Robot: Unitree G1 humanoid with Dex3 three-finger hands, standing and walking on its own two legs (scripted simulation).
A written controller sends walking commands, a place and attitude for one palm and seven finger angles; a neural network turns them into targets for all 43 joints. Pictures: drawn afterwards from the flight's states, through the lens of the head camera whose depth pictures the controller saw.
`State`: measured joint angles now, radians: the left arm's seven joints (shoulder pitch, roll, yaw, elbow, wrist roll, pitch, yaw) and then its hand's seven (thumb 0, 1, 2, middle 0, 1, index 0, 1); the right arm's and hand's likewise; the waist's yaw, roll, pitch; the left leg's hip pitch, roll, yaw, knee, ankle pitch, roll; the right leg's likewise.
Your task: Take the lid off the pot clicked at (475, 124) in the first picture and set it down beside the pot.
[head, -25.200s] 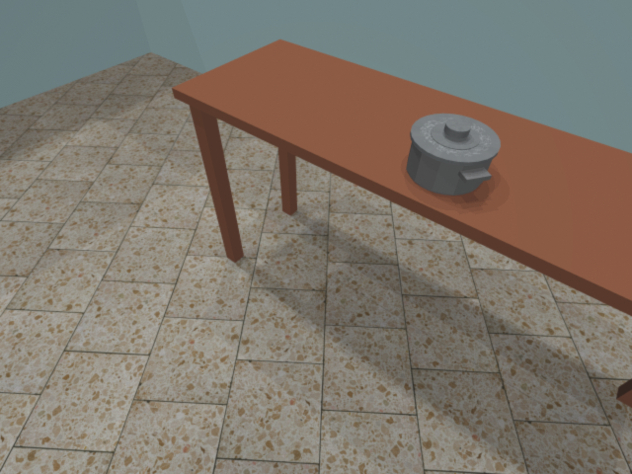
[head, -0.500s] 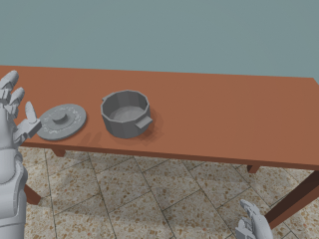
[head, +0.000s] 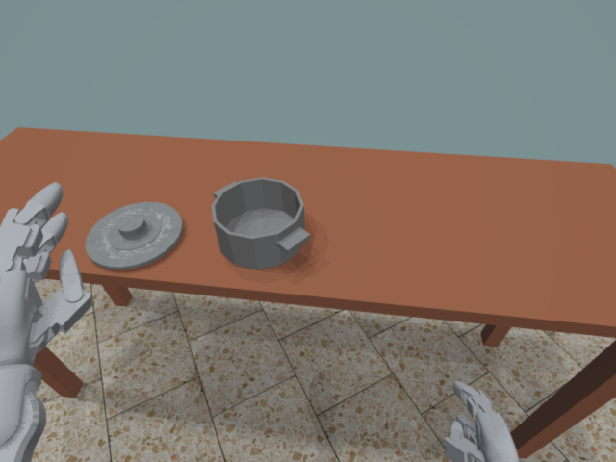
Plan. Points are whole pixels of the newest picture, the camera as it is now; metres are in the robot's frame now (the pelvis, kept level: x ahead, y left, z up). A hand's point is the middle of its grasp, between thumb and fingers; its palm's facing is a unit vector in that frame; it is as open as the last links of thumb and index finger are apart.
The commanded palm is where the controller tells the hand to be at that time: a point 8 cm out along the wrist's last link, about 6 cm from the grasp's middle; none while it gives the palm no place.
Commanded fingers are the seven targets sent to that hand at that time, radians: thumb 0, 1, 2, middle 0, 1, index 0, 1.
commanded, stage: draw the hand back to the body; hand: left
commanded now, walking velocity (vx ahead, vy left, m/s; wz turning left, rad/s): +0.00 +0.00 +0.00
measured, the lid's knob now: (131, 225) +0.48 +0.40 +0.00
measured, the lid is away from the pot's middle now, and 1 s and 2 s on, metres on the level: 0.24 0.24 0.24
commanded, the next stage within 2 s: step back with the hand held close in 0.24 s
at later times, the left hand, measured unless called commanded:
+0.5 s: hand (52, 325) +0.17 +0.26 +0.19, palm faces +0.39 -0.82 -0.42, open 7.4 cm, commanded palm +0.11 +0.29 +0.19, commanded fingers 0.00 0.90 0.90 -0.20 -0.30 -0.20 -0.30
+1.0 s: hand out of the picture +0.10 +0.28 +0.18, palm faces +0.36 -0.80 -0.47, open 7.4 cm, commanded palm +0.04 +0.33 +0.19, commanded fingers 0.00 0.90 0.90 -0.20 -0.30 -0.20 -0.30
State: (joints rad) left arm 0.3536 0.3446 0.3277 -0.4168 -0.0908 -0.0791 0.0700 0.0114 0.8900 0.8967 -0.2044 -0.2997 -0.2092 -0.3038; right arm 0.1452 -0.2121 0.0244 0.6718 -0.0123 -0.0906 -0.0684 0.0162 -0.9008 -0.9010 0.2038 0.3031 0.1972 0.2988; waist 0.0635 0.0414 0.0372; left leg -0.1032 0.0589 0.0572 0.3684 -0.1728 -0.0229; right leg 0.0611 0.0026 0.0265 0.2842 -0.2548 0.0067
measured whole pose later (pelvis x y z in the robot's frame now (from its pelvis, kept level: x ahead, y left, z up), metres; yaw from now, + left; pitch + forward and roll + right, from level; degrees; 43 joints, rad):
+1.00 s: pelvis -0.09 +0.04 -0.02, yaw +1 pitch -2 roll -3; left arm 0.60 0.40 0.41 -0.67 -0.05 -0.24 0.12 0.01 0.89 0.90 -0.21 -0.30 -0.21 -0.30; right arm 0.22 -0.19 0.00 0.55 0.02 -0.07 -0.06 0.02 -0.90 -0.90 0.20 0.30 0.20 0.30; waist 0.01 0.04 0.08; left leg -0.41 0.04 0.05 0.57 -0.16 0.04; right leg -0.25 -0.01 0.03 0.50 -0.22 0.06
